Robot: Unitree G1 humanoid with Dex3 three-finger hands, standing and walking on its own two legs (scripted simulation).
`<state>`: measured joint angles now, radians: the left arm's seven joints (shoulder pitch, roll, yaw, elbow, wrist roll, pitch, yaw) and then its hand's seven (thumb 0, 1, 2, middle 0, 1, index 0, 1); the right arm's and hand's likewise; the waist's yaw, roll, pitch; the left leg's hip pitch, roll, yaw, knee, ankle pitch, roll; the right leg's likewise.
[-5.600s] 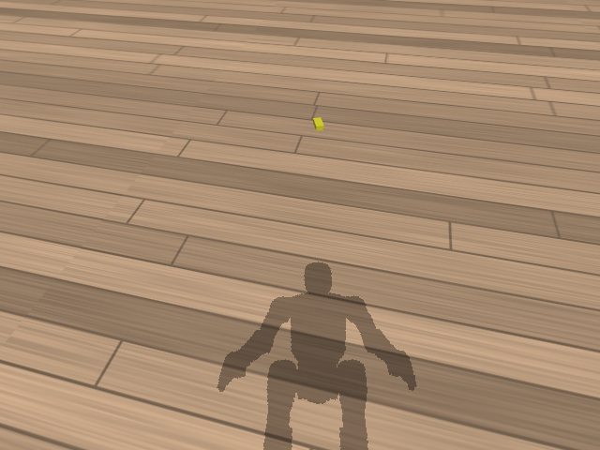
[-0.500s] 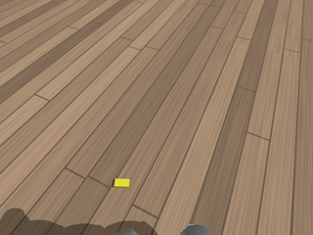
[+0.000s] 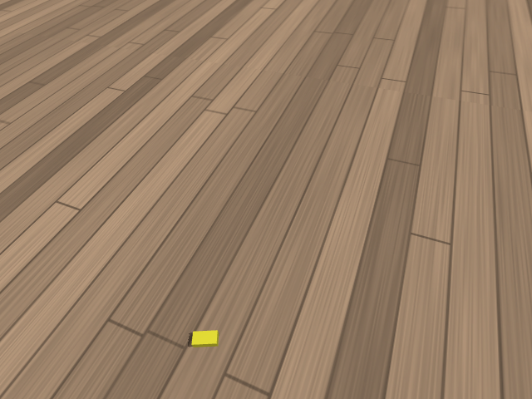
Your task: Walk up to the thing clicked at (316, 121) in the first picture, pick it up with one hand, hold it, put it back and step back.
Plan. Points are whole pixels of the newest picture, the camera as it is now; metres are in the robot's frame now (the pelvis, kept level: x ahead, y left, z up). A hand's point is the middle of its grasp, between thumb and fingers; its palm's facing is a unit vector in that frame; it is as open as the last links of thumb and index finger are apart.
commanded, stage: walk up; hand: left
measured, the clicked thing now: (205, 338) +0.45 +0.28 -0.74
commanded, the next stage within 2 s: stand in 0.98 s
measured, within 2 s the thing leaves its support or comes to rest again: neither
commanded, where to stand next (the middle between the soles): +0.08 +0.00 m, yaw +2 degrees
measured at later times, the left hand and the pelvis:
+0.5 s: hand out of the picture +0.10 +0.25 -0.13, palm faces -0.03 -0.94 -0.33, open 7.4 cm; pelvis +0.00 +0.00 +0.02, yaw -1 degrees
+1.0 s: hand out of the picture +0.12 +0.26 -0.13, palm faces -0.05 -0.94 -0.33, open 7.4 cm; pelvis +0.01 +0.01 +0.02, yaw -2 degrees
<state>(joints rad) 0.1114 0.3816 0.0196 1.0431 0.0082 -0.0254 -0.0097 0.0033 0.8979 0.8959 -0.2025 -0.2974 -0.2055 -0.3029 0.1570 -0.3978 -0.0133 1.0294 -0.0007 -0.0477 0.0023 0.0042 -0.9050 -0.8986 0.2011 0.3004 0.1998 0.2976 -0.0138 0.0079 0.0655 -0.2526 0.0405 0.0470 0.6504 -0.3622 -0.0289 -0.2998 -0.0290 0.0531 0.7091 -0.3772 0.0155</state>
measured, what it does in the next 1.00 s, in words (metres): stands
